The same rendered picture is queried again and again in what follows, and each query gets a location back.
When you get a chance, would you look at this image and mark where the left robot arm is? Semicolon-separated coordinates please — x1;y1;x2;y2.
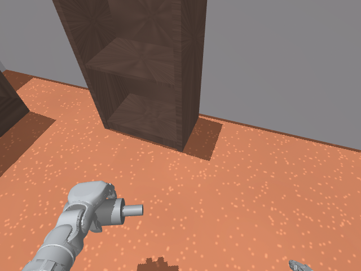
22;201;95;271

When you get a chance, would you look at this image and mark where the bookshelf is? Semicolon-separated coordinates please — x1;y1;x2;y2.
52;0;207;152

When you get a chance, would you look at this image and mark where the bottle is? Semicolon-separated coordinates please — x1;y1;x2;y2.
63;198;143;226

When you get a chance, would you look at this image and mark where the right robot hand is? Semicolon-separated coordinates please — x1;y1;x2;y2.
289;260;313;271

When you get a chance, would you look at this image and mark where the left robot hand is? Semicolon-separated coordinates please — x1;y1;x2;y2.
68;181;117;233

